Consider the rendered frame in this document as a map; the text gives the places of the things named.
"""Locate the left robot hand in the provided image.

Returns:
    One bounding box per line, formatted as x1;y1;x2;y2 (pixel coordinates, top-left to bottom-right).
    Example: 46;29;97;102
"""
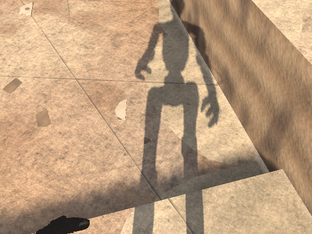
33;215;90;234

